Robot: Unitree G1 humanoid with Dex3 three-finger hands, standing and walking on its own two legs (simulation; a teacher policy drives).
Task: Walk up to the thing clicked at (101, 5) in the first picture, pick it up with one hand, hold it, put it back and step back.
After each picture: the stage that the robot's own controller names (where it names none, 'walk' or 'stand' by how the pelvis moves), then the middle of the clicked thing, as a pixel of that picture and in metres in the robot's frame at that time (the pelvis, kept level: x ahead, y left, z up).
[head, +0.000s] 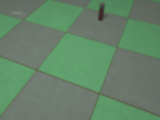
stand; (101, 12) +1.95 -0.27 -0.65
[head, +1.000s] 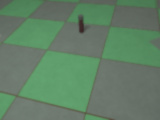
walk; (81, 24) +1.82 +0.12 -0.63
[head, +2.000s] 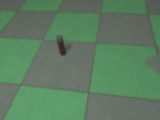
walk; (61, 45) +1.28 +0.31 -0.64
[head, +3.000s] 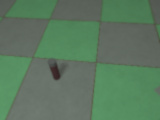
walk; (54, 69) +0.87 +0.27 -0.63
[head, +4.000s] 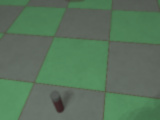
walk; (57, 102) +0.58 +0.24 -0.63
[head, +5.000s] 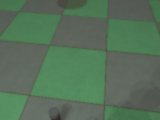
stand; (55, 118) +0.48 +0.21 -0.64
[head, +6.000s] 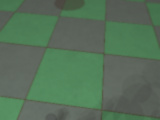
walk; out of the picture +0.43 +0.21 -0.66
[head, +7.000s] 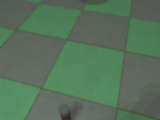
walk; (65, 116) +0.46 +0.15 -0.61
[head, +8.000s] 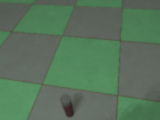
stand; (67, 106) +0.51 +0.18 -0.59
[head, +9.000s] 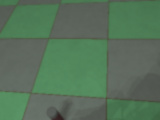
walk; (56, 116) +0.40 +0.30 -0.65
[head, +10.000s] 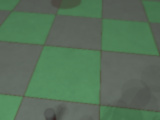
stand; (51, 119) +0.47 +0.21 -0.64
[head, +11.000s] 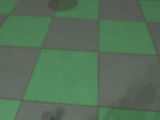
stand; out of the picture +0.45 +0.25 -0.65
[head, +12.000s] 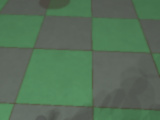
stand; out of the picture +0.41 +0.28 -0.66
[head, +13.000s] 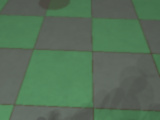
stand; out of the picture +0.40 +0.27 -0.66
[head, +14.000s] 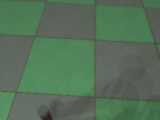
go down; (45, 116) +0.42 +0.26 -0.65
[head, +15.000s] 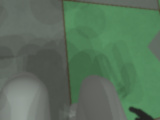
go down; out of the picture +0.45 +0.36 -0.25
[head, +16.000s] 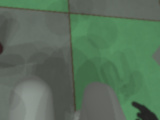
approach; out of the picture +0.45 +0.36 -0.27
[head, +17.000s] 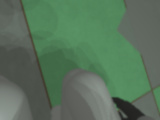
close in; out of the picture +0.40 +0.41 -0.16
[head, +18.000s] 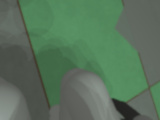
lift; out of the picture +0.39 +0.41 -0.16
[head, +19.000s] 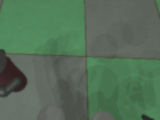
lift; (4, 72) +0.34 +0.25 +0.02
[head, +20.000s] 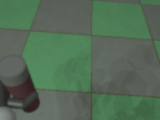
hold; (22, 88) +0.31 +0.20 +0.03
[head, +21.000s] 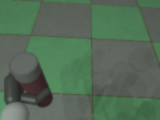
hold; (35, 84) +0.33 +0.16 +0.04
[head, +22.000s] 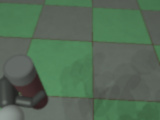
hold; (30, 87) +0.32 +0.18 +0.05
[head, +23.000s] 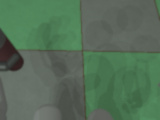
crouch; (2, 51) +0.42 +0.26 -0.03
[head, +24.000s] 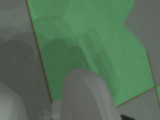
lower; out of the picture +0.40 +0.40 -0.18
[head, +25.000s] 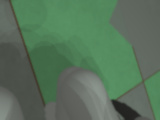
lower; out of the picture +0.40 +0.42 -0.16
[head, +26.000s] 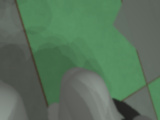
lower; out of the picture +0.38 +0.42 -0.16
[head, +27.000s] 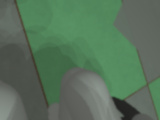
lower; out of the picture +0.38 +0.42 -0.16
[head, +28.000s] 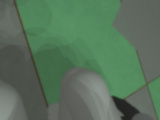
rest; out of the picture +0.37 +0.42 -0.16
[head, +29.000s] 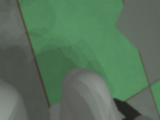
open; out of the picture +0.38 +0.42 -0.16
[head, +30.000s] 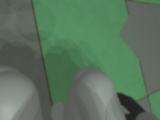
stand; out of the picture +0.39 +0.40 -0.18
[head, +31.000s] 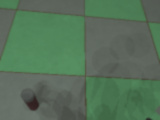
stand; (31, 100) +0.42 +0.27 -0.52
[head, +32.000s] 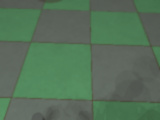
stand; out of the picture +0.41 +0.27 -0.60
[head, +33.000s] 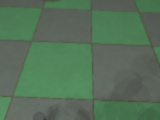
stand; out of the picture +0.41 +0.26 -0.60
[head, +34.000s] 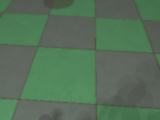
stand; out of the picture +0.42 +0.25 -0.65
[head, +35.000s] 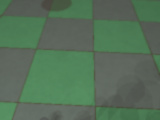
stand; out of the picture +0.41 +0.25 -0.66
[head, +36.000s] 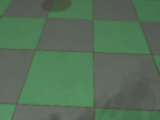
stand; out of the picture +0.40 +0.27 -0.66
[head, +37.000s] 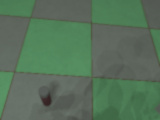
walk; (45, 97) +0.49 +0.21 -0.65
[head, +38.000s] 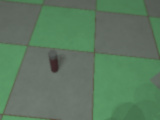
walk; (53, 62) +0.82 +0.24 -0.63
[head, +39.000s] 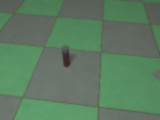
stand; (66, 56) +1.11 +0.20 -0.64
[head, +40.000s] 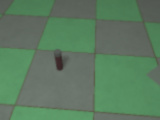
stand; (58, 60) +1.04 +0.24 -0.66
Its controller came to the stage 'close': yes
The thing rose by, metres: 0.68
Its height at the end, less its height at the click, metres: +0.00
